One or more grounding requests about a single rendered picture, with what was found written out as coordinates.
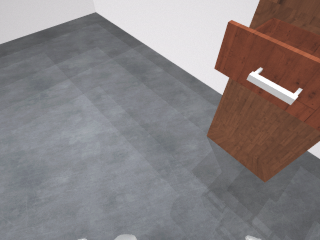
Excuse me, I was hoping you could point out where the drawer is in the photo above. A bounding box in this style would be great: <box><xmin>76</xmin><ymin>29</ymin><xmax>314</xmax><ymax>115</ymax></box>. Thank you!
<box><xmin>214</xmin><ymin>17</ymin><xmax>320</xmax><ymax>132</ymax></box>

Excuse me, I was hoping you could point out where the handle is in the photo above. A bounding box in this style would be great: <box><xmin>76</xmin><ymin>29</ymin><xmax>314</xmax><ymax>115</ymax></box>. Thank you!
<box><xmin>246</xmin><ymin>67</ymin><xmax>303</xmax><ymax>105</ymax></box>

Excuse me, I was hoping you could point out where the cabinet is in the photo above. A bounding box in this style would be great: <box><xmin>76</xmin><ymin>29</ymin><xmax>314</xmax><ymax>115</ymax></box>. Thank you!
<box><xmin>206</xmin><ymin>0</ymin><xmax>320</xmax><ymax>182</ymax></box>

